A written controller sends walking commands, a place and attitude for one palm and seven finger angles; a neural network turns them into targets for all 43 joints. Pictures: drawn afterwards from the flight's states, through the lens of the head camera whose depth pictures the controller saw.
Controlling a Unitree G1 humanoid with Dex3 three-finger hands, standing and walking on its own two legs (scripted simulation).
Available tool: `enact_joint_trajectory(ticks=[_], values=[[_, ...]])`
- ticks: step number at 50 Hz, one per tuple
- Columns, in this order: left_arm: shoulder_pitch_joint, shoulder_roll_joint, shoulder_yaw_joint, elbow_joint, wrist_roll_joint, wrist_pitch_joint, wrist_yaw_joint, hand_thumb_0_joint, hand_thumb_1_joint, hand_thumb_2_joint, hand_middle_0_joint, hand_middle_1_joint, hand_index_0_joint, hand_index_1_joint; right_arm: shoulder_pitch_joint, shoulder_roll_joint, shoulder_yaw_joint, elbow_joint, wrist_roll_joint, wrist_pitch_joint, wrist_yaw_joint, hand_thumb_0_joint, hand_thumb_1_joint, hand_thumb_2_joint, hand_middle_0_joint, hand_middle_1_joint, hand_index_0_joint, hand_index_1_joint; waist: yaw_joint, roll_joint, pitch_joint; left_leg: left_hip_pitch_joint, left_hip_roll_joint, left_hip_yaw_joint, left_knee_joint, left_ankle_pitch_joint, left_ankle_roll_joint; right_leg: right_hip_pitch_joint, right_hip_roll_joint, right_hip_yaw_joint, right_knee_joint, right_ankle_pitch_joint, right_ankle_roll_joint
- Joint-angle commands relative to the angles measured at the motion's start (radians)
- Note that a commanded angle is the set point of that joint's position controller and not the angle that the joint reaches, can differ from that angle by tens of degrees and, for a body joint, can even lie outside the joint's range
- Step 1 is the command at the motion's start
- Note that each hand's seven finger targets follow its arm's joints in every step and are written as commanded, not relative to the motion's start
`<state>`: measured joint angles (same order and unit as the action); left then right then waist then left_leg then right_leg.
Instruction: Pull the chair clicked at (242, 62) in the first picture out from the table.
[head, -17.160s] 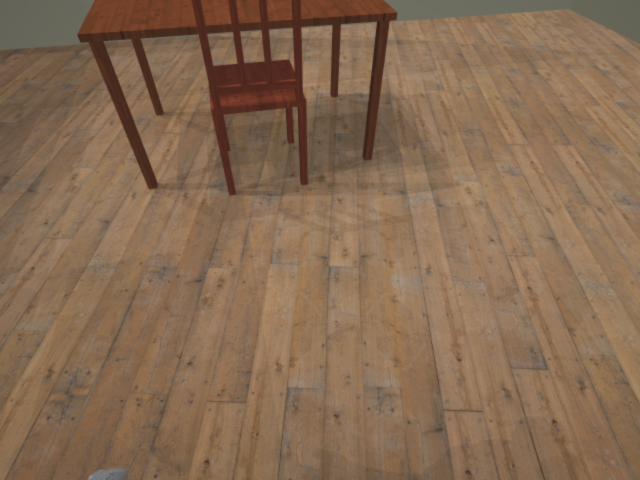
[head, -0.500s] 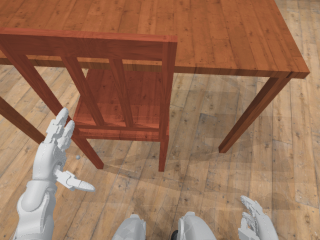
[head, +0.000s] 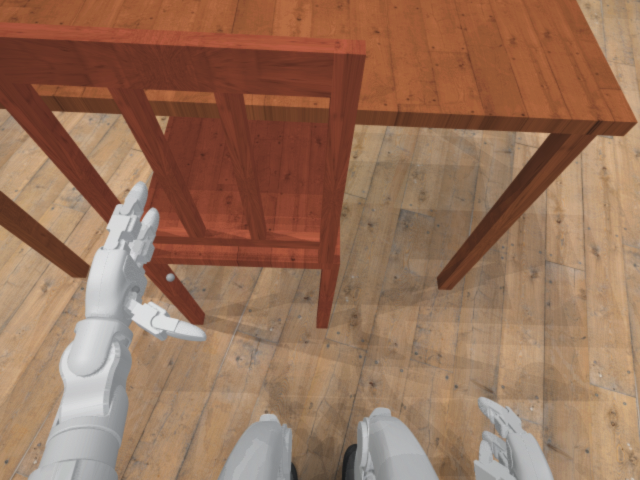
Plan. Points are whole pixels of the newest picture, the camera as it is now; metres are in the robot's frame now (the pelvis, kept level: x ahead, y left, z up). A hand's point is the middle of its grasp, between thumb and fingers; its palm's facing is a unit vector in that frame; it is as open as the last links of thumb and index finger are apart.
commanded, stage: aim the fingers beside a spindle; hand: left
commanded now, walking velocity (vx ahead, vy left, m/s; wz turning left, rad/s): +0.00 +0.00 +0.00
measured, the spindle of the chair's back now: (169, 176) +0.49 +0.22 +0.03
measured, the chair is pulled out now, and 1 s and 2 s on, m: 0.00 0.00 0.00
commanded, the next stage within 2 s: push the fingers through the gap in 0.66 s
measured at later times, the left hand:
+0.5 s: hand (174, 285) +0.34 +0.19 +0.01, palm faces +0.01 -1.00 -0.06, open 16.9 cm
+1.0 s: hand (178, 272) +0.35 +0.18 +0.01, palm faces +0.00 -1.00 -0.06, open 16.9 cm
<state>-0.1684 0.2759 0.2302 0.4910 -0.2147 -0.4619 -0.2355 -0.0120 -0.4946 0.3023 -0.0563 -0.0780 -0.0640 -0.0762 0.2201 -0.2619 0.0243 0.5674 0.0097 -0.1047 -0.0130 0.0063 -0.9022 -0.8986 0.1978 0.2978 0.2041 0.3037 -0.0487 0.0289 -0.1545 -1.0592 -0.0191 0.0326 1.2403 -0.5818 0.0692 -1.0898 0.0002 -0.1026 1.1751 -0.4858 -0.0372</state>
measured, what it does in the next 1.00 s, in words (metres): stands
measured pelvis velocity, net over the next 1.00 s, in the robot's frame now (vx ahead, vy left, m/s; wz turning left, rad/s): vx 0.00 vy -0.01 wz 0.01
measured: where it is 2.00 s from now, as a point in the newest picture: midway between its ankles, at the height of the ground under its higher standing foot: outside the picture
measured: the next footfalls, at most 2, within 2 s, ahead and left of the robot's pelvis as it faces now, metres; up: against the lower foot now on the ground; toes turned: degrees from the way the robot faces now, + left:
none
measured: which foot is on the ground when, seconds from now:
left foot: down 0.00-1.00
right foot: down 0.00-1.00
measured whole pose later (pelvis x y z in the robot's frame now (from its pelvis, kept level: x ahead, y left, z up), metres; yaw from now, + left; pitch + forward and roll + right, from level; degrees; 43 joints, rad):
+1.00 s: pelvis +0.00 -0.01 +0.00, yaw +0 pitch +23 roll -2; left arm -0.22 0.28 0.23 0.54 -0.20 -0.48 -0.23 -0.01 -0.50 0.30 -0.06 -0.08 -0.06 -0.08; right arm 0.21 -0.27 0.02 0.58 0.01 -0.09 -0.02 0.01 -0.90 -0.90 0.20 0.30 0.20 0.30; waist -0.05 0.03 -0.16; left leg -1.08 -0.02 0.02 1.26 -0.58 0.06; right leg -1.12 0.00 -0.11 1.20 -0.49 -0.05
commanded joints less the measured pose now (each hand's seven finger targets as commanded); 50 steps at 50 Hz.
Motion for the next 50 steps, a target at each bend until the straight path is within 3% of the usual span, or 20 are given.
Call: enact_joint_trajectory(ticks=[1, 5, 7, 9, 10, 13, 16, 18, 20, 22, 23, 25, 27, 30, 32, 39, 41, 44, 47, 50], values=[[-0.194, 0.140, 0.033, -0.201, -0.014, -0.079, 0.009, 0.000, -0.500, 0.300, -0.060, -0.080, -0.060, -0.080, 0.051, -0.157, -0.073, -0.103, 0.003, -0.033, -0.003, 0.000, -0.900, -0.900, 0.200, 0.300, 0.200, 0.300, -0.006, 0.043, -0.418, 0.260, 0.031, -0.117, -0.172, 0.465, -0.077, 0.246, 0.003, 0.061, -0.098, 0.268, 0.007], [-0.173, 0.156, 0.056, -0.182, -0.010, -0.075, 0.021, 0.000, -0.500, 0.300, -0.060, -0.080, -0.060, -0.080, 0.048, -0.156, -0.073, -0.109, 0.005, -0.018, 0.001, 0.000, -0.900, -0.900, 0.200, 0.300, 0.200, 0.300, 0.001, 0.014, -0.417, 0.222, 0.027, -0.107, -0.169, 0.437, -0.069, 0.265, 0.004, 0.067, -0.096, 0.270, 0.009], [-0.177, 0.160, 0.054, -0.195, -0.007, -0.078, 0.027, 0.000, -0.500, 0.300, -0.060, -0.080, -0.060, -0.080, 0.043, -0.152, -0.070, -0.117, 0.004, -0.013, 0.002, 0.000, -0.900, -0.900, 0.200, 0.300, 0.200, 0.300, 0.007, 0.048, -0.405, 0.217, 0.023, -0.105, -0.177, 0.428, -0.070, 0.268, 0.004, 0.068, -0.097, 0.261, 0.005], [-0.180, 0.182, 0.078, -0.219, -0.007, -0.089, 0.035, 0.000, -0.500, 0.300, -0.060, -0.080, -0.060, -0.080, 0.044, -0.153, -0.072, -0.114, 0.003, -0.009, 0.002, 0.000, -0.900, -0.900, 0.200, 0.300, 0.200, 0.300, 0.012, 0.035, -0.426, 0.237, 0.027, -0.111, -0.178, 0.442, -0.073, 0.273, 0.006, 0.068, -0.095, 0.265, 0.006], [-0.151, 0.163, 0.063, -0.228, -0.007, -0.091, 0.036, 0.000, -0.500, 0.300, -0.060, -0.080, -0.060, -0.080, 0.040, -0.148, -0.071, -0.123, 0.003, -0.008, 0.004, 0.000, -0.900, -0.900, 0.200, 0.300, 0.200, 0.300, 0.017, 0.051, -0.431, 0.247, 0.026, -0.110, -0.182, 0.452, -0.075, 0.280, 0.006, 0.068, -0.097, 0.269, 0.005], [-0.140, 0.136, 0.037, -0.256, -0.012, -0.097, 0.039, 0.000, -0.500, 0.300, -0.060, -0.080, -0.060, -0.080, 0.044, -0.147, -0.074, -0.118, 0.004, -0.009, 0.005, 0.000, -0.900, -0.900, 0.200, 0.300, 0.200, 0.300, 0.004, 0.039, -0.432, 0.272, 0.033, -0.118, -0.183, 0.482, -0.081, 0.270, 0.006, 0.060, -0.100, 0.277, 0.008], [-0.139, 0.103, -0.001, -0.232, -0.009, -0.088, 0.034, 0.000, -0.500, 0.300, -0.060, -0.080, -0.060, -0.080, 0.034, -0.147, -0.072, -0.114, 0.007, -0.008, 0.006, 0.000, -0.900, -0.900, 0.200, 0.300, 0.200, 0.300, -0.013, 0.023, -0.383, 0.227, 0.028, -0.108, -0.179, 0.399, -0.068, 0.252, 0.006, 0.064, -0.111, 0.237, 0.011], [-0.147, 0.132, 0.036, -0.199, -0.011, -0.088, 0.036, 0.000, -0.500, 0.300, -0.060, -0.080, -0.060, -0.080, 0.034, -0.149, -0.071, -0.110, 0.007, -0.007, 0.000, 0.000, -0.900, -0.900, 0.200, 0.300, 0.200, 0.300, -0.014, -0.017, -0.364, 0.173, 0.020, -0.097, -0.174, 0.342, -0.055, 0.275, 0.006, 0.075, -0.119, 0.224, 0.012], [-0.160, 0.135, 0.034, -0.216, -0.010, -0.096, 0.029, 0.000, -0.500, 0.300, -0.060, -0.080, -0.060, -0.080, 0.024, -0.146, -0.068, -0.116, 0.007, -0.010, -0.001, 0.000, -0.900, -0.900, 0.200, 0.300, 0.200, 0.300, -0.006, 0.019, -0.369, 0.173, 0.016, -0.094, -0.176, 0.329, -0.055, 0.277, 0.003, 0.079, -0.119, 0.215, 0.009], [-0.151, 0.177, 0.072, -0.221, -0.012, -0.101, 0.029, 0.000, -0.500, 0.300, -0.060, -0.080, -0.060, -0.080, 0.027, -0.149, -0.069, -0.115, 0.007, -0.010, -0.005, 0.000, -0.900, -0.900, 0.200, 0.300, 0.200, 0.300, 0.002, 0.019, -0.384, 0.180, 0.018, -0.092, -0.172, 0.347, -0.054, 0.291, 0.005, 0.083, -0.116, 0.230, 0.007], [-0.155, 0.151, 0.048, -0.227, -0.014, -0.102, 0.023, 0.000, -0.500, 0.300, -0.060, -0.080, -0.060, -0.080, 0.024, -0.144, -0.066, -0.120, 0.006, -0.011, -0.004, 0.000, -0.900, -0.900, 0.200, 0.300, 0.200, 0.300, 0.000, 0.034, -0.392, 0.181, 0.014, -0.088, -0.171, 0.347, -0.052, 0.299, 0.003, 0.087, -0.119, 0.236, 0.008], [-0.146, 0.179, 0.078, -0.216, -0.019, -0.104, 0.017, 0.000, -0.500, 0.300, -0.060, -0.080, -0.060, -0.080, 0.026, -0.145, -0.065, -0.118, 0.007, -0.012, -0.006, 0.000, -0.900, -0.900, 0.200, 0.300, 0.200, 0.300, 0.005, 0.014, -0.388, 0.170, 0.015, -0.089, -0.173, 0.346, -0.052, 0.314, 0.006, 0.087, -0.119, 0.238, 0.008], [-0.178, 0.147, 0.036, -0.242, -0.021, -0.107, 0.007, 0.000, -0.500, 0.300, -0.060, -0.080, -0.060, -0.080, 0.020, -0.142, -0.065, -0.117, 0.007, -0.018, -0.008, 0.000, -0.900, -0.900, 0.200, 0.300, 0.200, 0.300, -0.009, 0.052, -0.399, 0.195, 0.016, -0.090, -0.165, 0.364, -0.051, 0.296, 0.005, 0.089, -0.117, 0.250, 0.008], [-0.112, 0.154, 0.053, -0.207, -0.031, -0.093, -0.006, 0.000, -0.500, 0.300, -0.060, -0.080, -0.060, -0.080, 0.024, -0.146, -0.065, -0.117, 0.010, -0.019, -0.007, 0.000, -0.900, -0.900, 0.200, 0.300, 0.200, 0.300, 0.000, 0.018, -0.382, 0.176, 0.016, -0.089, -0.172, 0.357, -0.050, 0.312, 0.005, 0.085, -0.125, 0.251, 0.009], [-0.150, 0.136, 0.027, -0.222, -0.029, -0.090, -0.010, 0.000, -0.500, 0.300, -0.060, -0.080, -0.060, -0.080, 0.021, -0.146, -0.066, -0.115, 0.011, -0.023, -0.008, 0.000, -0.900, -0.900, 0.200, 0.300, 0.200, 0.300, -0.013, 0.031, -0.381, 0.184, 0.017, -0.091, -0.164, 0.359, -0.049, 0.288, 0.004, 0.083, -0.119, 0.246, 0.009], [-0.153, 0.188, 0.080, -0.219, -0.026, -0.091, 0.007, 0.000, -0.500, 0.300, -0.060, -0.080, -0.060, -0.080, 0.025, -0.148, -0.066, -0.115, 0.008, -0.021, -0.008, 0.000, -0.900, -0.900, 0.200, 0.300, 0.200, 0.300, 0.000, 0.017, -0.390, 0.157, 0.014, -0.086, -0.161, 0.349, -0.050, 0.312, 0.004, 0.090, -0.116, 0.250, 0.010], [-0.212, 0.175, 0.061, -0.241, -0.018, -0.103, 0.010, 0.000, -0.500, 0.300, -0.060, -0.080, -0.060, -0.080, 0.024, -0.144, -0.065, -0.108, 0.005, -0.026, -0.009, 0.000, -0.900, -0.900, 0.200, 0.300, 0.200, 0.300, -0.004, 0.060, -0.405, 0.179, 0.016, -0.089, -0.156, 0.368, -0.053, 0.296, 0.003, 0.089, -0.105, 0.257, 0.008], [-0.247, 0.149, 0.031, -0.200, -0.014, -0.099, 0.011, 0.000, -0.500, 0.300, -0.060, -0.080, -0.060, -0.080, 0.032, -0.149, -0.065, -0.096, 0.005, -0.027, -0.010, 0.000, -0.900, -0.900, 0.200, 0.300, 0.200, 0.300, -0.023, 0.045, -0.388, 0.195, 0.020, -0.099, -0.154, 0.366, -0.056, 0.251, 0.005, 0.081, -0.107, 0.236, 0.009], [-0.280, 0.168, 0.048, -0.146, -0.009, -0.088, 0.013, 0.000, -0.500, 0.300, -0.060, -0.080, -0.060, -0.080, 0.040, -0.155, -0.065, -0.089, 0.006, -0.023, -0.012, 0.000, -0.900, -0.900, 0.200, 0.300, 0.200, 0.300, -0.026, 0.013, -0.387, 0.165, 0.018, -0.095, -0.151, 0.330, -0.048, 0.263, 0.005, 0.087, -0.114, 0.216, 0.009], [-0.307, 0.196, 0.071, -0.128, -0.003, -0.080, 0.014, 0.000, -0.500, 0.300, -0.060, -0.080, -0.060, -0.080, 0.048, -0.155, -0.064, -0.089, 0.004, -0.017, -0.011, 0.000, -0.900, -0.900, 0.200, 0.300, 0.200, 0.300, -0.009, 0.046, -0.420, 0.181, 0.016, -0.092, -0.156, 0.357, -0.053, 0.283, 0.002, 0.087, -0.108, 0.239, 0.007]])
